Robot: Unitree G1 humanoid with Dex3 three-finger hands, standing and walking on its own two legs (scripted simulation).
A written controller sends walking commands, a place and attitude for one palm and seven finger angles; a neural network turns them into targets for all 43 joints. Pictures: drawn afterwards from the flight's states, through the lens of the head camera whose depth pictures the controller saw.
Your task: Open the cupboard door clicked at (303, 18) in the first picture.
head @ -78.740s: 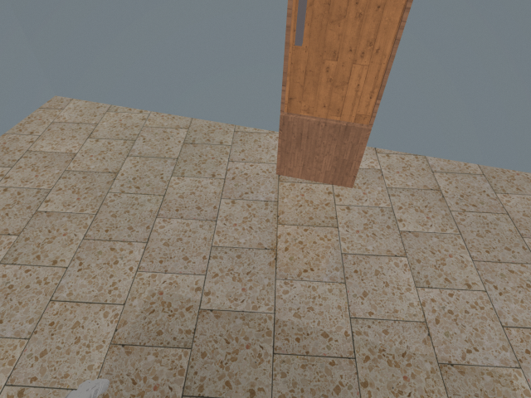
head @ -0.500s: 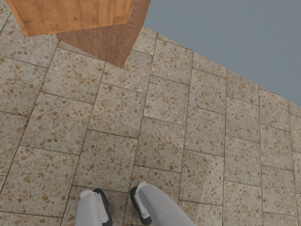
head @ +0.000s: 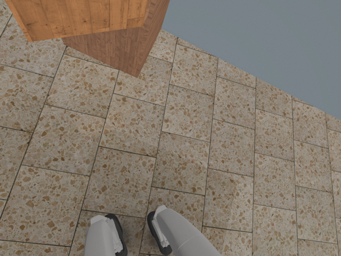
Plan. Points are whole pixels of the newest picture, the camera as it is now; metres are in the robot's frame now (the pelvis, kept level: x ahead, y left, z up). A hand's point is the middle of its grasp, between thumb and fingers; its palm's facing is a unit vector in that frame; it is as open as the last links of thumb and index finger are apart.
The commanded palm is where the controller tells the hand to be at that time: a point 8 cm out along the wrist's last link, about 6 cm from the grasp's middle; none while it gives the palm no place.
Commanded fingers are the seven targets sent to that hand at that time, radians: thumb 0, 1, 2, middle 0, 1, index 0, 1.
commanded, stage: move the hooked fingers beside the handle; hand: left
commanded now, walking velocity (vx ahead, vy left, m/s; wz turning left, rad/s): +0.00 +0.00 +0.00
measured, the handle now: out of the picture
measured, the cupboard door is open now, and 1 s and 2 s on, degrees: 42 42 42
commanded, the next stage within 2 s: slide the fingers in behind the handle in 0.94 s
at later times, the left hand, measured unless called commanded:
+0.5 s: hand out of the picture +0.67 +0.19 +0.14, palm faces +0.09 -1.00 +0.02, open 14.0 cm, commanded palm +0.71 +0.17 +0.14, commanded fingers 0.00 -0.50 0.30 -0.30 -1.20 -0.30 -1.20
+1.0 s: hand out of the picture +0.67 +0.19 +0.14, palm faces +0.09 -1.00 +0.01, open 14.0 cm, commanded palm +0.72 +0.18 +0.14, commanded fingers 0.00 -0.50 0.30 -0.30 -1.20 -0.30 -1.20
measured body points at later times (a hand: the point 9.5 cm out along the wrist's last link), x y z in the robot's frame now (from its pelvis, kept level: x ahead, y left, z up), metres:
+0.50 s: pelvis +0.00 +0.01 +0.00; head +0.23 +0.05 +0.38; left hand +0.66 +0.24 +0.14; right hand -0.16 -0.20 -0.03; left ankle +0.02 +0.07 -0.66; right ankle -0.03 -0.14 -0.65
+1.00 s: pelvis +0.00 +0.00 +0.00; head +0.23 +0.04 +0.38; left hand +0.66 +0.24 +0.14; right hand -0.17 -0.20 -0.03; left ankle +0.02 +0.07 -0.66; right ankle -0.03 -0.14 -0.65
